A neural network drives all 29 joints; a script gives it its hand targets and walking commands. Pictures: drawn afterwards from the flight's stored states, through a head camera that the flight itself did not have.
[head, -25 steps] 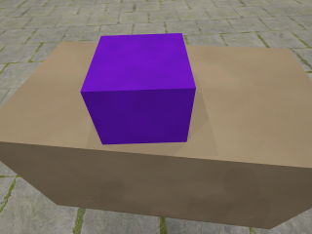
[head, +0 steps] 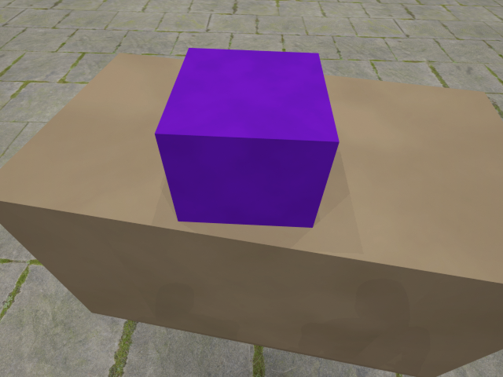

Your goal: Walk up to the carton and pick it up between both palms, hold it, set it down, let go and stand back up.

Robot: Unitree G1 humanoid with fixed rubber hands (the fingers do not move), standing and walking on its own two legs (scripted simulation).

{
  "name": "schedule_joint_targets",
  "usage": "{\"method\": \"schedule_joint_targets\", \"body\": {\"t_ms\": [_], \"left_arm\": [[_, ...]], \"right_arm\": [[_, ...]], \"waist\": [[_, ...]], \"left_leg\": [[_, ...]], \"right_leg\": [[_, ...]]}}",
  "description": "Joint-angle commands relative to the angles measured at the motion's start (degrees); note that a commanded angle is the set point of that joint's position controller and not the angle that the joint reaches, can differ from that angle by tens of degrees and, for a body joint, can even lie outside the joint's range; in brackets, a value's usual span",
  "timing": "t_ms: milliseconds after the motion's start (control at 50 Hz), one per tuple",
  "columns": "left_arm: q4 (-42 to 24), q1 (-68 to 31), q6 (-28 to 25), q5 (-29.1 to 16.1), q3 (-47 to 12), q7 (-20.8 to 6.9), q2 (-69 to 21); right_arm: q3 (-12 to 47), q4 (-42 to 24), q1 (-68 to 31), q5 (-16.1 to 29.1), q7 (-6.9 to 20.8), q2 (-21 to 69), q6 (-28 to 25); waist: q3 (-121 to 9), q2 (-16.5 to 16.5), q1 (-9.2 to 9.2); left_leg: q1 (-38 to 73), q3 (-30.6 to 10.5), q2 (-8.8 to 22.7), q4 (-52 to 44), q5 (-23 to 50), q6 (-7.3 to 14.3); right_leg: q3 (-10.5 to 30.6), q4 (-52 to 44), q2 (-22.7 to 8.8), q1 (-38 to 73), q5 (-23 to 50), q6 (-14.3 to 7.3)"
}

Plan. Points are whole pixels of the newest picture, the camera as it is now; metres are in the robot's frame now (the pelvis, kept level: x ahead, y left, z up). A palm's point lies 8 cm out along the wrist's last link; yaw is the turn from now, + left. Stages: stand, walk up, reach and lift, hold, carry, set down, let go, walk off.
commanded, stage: walk up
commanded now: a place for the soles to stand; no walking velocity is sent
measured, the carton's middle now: (249, 135) +0.57 +0.02 +0.06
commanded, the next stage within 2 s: reach and lift in 1.60 s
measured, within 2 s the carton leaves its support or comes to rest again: neither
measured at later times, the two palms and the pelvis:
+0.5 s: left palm out of the picture +0.04 +0.28 -0.15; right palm out of the picture +0.05 -0.23 -0.12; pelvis +0.02 +0.02 +0.00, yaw +5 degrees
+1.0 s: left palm out of the picture +0.05 +0.29 -0.14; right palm out of the picture +0.12 -0.23 -0.13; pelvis +0.04 +0.02 -0.01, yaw +9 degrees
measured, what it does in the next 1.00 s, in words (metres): stands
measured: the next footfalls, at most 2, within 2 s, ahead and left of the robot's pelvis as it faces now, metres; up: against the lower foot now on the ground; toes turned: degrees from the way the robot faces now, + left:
none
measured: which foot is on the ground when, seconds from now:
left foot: down 0.00-1.00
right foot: down 0.00-1.00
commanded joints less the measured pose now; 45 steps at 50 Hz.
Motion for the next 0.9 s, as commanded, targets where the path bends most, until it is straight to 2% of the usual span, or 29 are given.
{"method": "schedule_joint_targets", "body": {"t_ms": [0, 40, 60, 80, 100, 120, 140, 180, 200, 280, 300, 320, 340, 360, 380, 400, 440, 500, 520, 540, 580, 640, 660, 720, 740, 760, 800, 840, 880], "left_arm": [[-3.0, -0.6, -1.5, 0.2, 1.5, 0.4, 7.4], [-2.8, -0.6, -1.4, 0.4, 1.6, 0.6, 7.2], [-2.5, 0.8, -1.5, 0.0, 1.6, 0.5, 8.8], [-2.3, 0.2, -1.4, -0.1, 1.6, 0.5, 8.5], [-2.7, -0.6, -1.3, 0.4, 1.3, 0.6, 7.5], [-3.2, -0.3, -1.1, 0.2, 1.5, 0.5, 8.9], [-3.2, 1.0, -1.6, 0.3, 1.1, 0.3, 8.2], [-3.2, 0.7, -1.5, 0.2, 1.6, 0.8, 9.7], [-3.1, 1.6, -1.4, 0.6, 1.1, 0.4, 8.8], [-4.0, 0.0, -1.4, 0.9, 1.0, 0.5, 9.7], [-4.5, 0.2, -1.4, 0.5, 0.8, 0.5, 8.9], [-4.1, -0.3, -1.2, 0.6, 1.0, 0.4, 9.2], [-4.3, 0.0, -1.1, 0.3, 0.8, 0.5, 8.8], [-3.8, 1.1, -1.3, 0.4, 0.6, 0.2, 8.1], [-3.5, 1.9, -1.3, 0.5, 0.5, 0.1, 7.2], [-3.9, 2.5, -1.3, 0.2, 0.5, 0.3, 7.3], [-3.9, 3.0, -2.0, 0.3, 0.1, 0.3, 6.2], [-3.9, 3.9, -2.2, 0.7, 0.4, 0.7, 7.4], [-4.1, 5.0, -2.3, 0.5, 0.4, 0.7, 7.7], [-2.7, 4.3, -2.3, 0.8, 0.6, 0.8, 8.5], [-3.4, 2.5, -2.0, 0.6, 0.4, 0.6, 8.5], [-2.8, 2.8, -1.5, 0.9, 0.3, 0.8, 7.7], [-3.6, 2.7, -1.5, 1.0, 0.1, 0.8, 7.9], [-4.0, 2.5, -1.2, 0.7, 1.0, 0.5, 10.1], [-3.5, 3.0, -1.2, 0.8, 0.9, 0.9, 9.3], [-4.1, 2.6, -1.4, 0.6, 0.6, 1.1, 9.3], [-4.5, 2.4, -1.2, 0.5, 0.6, 1.3, 8.6], [-4.6, 3.5, -0.9, 0.5, 0.6, 1.3, 8.4], [-4.6, 2.5, -0.7, 0.9, 0.7, 1.1, 9.2]], "right_arm": [[-2.4, -3.6, 0.4, 0.0, -0.7, -9.4, -1.7], [-2.0, -3.4, 0.9, 0.2, -0.7, -8.0, -1.6], [-2.0, -3.6, 1.5, 0.4, -0.7, -8.9, -1.5], [-2.3, -3.5, 0.2, 0.0, -0.7, -8.6, -1.5], [-1.8, -4.3, -0.1, 0.0, -0.9, -8.2, -1.3], [-1.8, -3.9, 0.2, 0.1, -0.9, -8.8, -1.2], [-2.2, -2.9, 2.4, 0.1, -0.6, -8.3, -1.2], [-1.9, -2.2, 3.3, 0.3, -0.5, -7.7, -1.0], [-2.2, -2.5, 1.5, -0.5, -0.4, -8.4, -1.1], [-2.2, -2.5, 3.3, 0.2, -0.5, -8.4, -1.4], [-2.6, -3.0, 2.7, -0.2, -0.4, -9.3, -1.3], [-2.4, -3.2, 2.6, 0.0, -0.5, -8.0, -1.4], [-2.3, -2.9, 2.6, -0.1, -0.3, -8.6, -1.4], [-2.2, -2.9, 3.1, 0.0, -0.4, -8.9, -1.7], [-2.2, -3.1, 2.5, 0.4, -0.3, -9.3, -1.6], [-2.3, -2.9, 2.8, 0.3, -0.3, -9.6, -1.6], [-2.6, -3.2, 1.1, 0.1, -0.5, -10.6, -1.6], [-2.1, -2.9, 0.4, 0.4, -0.5, -9.7, -1.3], [-1.8, -3.3, 0.7, 0.4, -0.5, -9.0, -1.5], [-2.0, -2.8, 2.0, 0.8, -0.4, -8.8, -1.7], [-2.1, -3.2, 1.1, 0.5, -0.5, -9.5, -1.6], [-2.1, -2.9, 3.4, 0.1, -0.9, -8.9, -1.6], [-2.3, -3.0, 3.1, 0.1, -0.8, -10.3, -1.5], [-2.1, -2.8, 3.5, 0.0, -1.3, -9.4, -1.4], [-1.7, -3.0, 2.4, 0.2, -1.2, -8.8, -1.4], [-1.6, -3.3, 3.0, 0.2, -1.3, -9.5, -1.1], [-2.0, -3.7, 2.4, 0.1, -1.2, -10.1, -1.2], [-1.9, -3.8, 1.2, 0.2, -1.5, -10.4, -1.3], [-1.9, -4.0, 2.1, 0.4, -1.6, -10.4, -1.0]], "waist": [[-0.4, 2.1, 0.41], [-1.0, 2.2, 0.53], [-2.9, 0.1, 0.22], [-2.3, 2.2, -0.24], [0.1, -0.7, 0.66], [-1.4, -0.3, -0.09], [-4.6, -0.9, 0.18], [-0.9, -1.8, 0.16], [-2.8, 0.6, 0.7], [1.3, -0.7, -0.76], [0.7, 1.1, 0.42], [2.3, 0.8, -0.69], [5.4, 3.2, -0.71], [0.6, 2.7, -0.16], [2.4, 4.1, 0.27], [2.0, 8.0, 0.64], [-0.6, 10.1, 0.91], [-2.6, 7.0, 1.59], [-5.4, 8.2, 2.43], [-5.1, 4.7, 1.53], [-1.7, 5.1, 0.83], [-2.9, 1.4, -0.28], [-2.2, 3.0, 0.11], [-4.3, 0.8, -0.33], [-2.8, 1.8, 0.56], [-2.5, -0.4, -0.02], [-2.4, 0.6, -0.3], [-1.4, 4.7, 0.65], [-2.9, 3.0, 0.23]], "left_leg": [[-9.6, -3.1, 2.0, -6.6, 4.9, 6.5], [-9.6, -2.5, 1.7, -4.7, 8.0, 6.0], [-7.8, -1.0, 0.7, -3.6, 7.3, 5.6], [-7.3, 0.1, 0.3, -2.5, 6.5, 5.1], [-8.9, -1.1, 0.8, -3.7, 7.4, 5.6], [-9.4, -1.0, 0.7, -4.2, 6.6, 5.2], [-9.8, -1.5, -0.8, -4.4, 2.0, 5.2], [-10.8, 0.7, -1.6, -2.9, 1.5, 4.3], [-8.8, 0.8, -2.0, -2.4, 0.6, 5.1], [-10.5, -1.1, -1.1, -3.1, 2.8, 4.9], [-10.5, -1.4, -1.1, -3.2, 2.9, 4.6], [-10.1, -1.2, -0.6, -3.5, 4.1, 4.9], [-12.9, -3.4, 0.0, -5.3, 5.8, 5.3], [-12.0, -5.5, 0.2, -6.6, 3.8, 5.9], [-12.3, -6.7, 0.7, -7.5, 4.4, 5.8], [-14.2, -8.3, 0.8, -8.4, 5.8, 6.3], [-11.9, -9.3, 1.3, -8.5, 9.8, 6.8], [-12.7, -7.9, -0.4, -6.4, 10.7, 6.7], [-12.2, -7.4, -0.6, -4.6, 14.2, 6.2], [-11.3, -6.5, -1.4, -3.6, 13.9, 6.0], [-12.2, -5.3, -1.1, -3.0, 14.8, 5.3], [-10.1, -5.8, -1.0, -0.7, 13.9, 6.2], [-9.9, -5.8, -1.2, -0.6, 15.4, 5.9], [-10.1, -5.5, -1.2, 0.7, 15.9, 5.7], [-10.6, -5.8, -1.2, 0.2, 17.9, 5.3], [-12.2, -5.8, -1.5, 0.9, 17.5, 5.3], [-12.7, -5.4, -1.7, 2.4, 19.5, 5.5], [-13.1, -6.0, -1.2, 1.7, 20.7, 5.7], [-12.2, -5.9, -1.6, 2.8, 18.1, 5.4]], "right_leg": [[5.8, -7.0, -3.9, 7.1, -7.4, -2.0], [5.9, -7.5, -4.6, 7.9, -6.8, -2.3], [6.1, -7.9, -5.3, 7.8, -6.5, -2.6], [7.0, -9.4, -5.8, 6.0, -8.4, -2.7], [5.9, -8.3, -5.5, 5.4, -8.4, -2.9], [5.7, -8.2, -5.7, 7.3, -8.0, -2.9], [6.3, -9.2, -6.4, 10.5, -12.5, -3.1], [6.4, -11.0, -7.8, 8.4, -16.3, -3.4], [7.4, -11.4, -8.6, 8.5, -17.0, -3.6], [4.9, -11.5, -8.2, 7.3, -14.7, -3.2], [4.7, -11.1, -8.0, 7.9, -15.5, -3.3], [4.3, -10.9, -7.6, 6.4, -15.1, -3.3], [2.6, -9.2, -6.3, 7.1, -13.9, -2.3], [2.2, -7.2, -5.3, 9.7, -11.9, -1.9], [0.8, -5.8, -4.4, 9.0, -10.2, -1.1], [1.7, -5.1, -4.1, 10.6, -9.3, -1.0], [1.0, -4.5, -3.9, 12.5, -6.1, -0.7], [1.7, -5.4, -5.0, 16.2, -5.0, -1.1], [2.2, -5.2, -5.5, 18.0, -3.8, -1.7], [1.8, -6.2, -6.1, 17.4, -2.6, -2.0], [1.1, -6.4, -6.8, 14.4, -2.4, -2.0], [-0.2, -6.2, -6.3, 13.1, -0.1, -2.6], [-1.8, -5.2, -6.3, 12.7, -1.2, -1.8], [-1.3, -4.4, -7.4, 13.6, 1.6, -3.0], [-2.2, -4.4, -5.8, 12.9, 0.0, -2.1], [-2.0, -4.4, -6.8, 13.4, -0.1, -2.4], [-2.6, -4.3, -7.0, 14.5, 2.1, -2.1], [-2.2, -3.3, -7.6, 13.4, 3.9, -2.6], [-2.3, -2.3, -7.8, 13.1, 4.5, -3.5]]}}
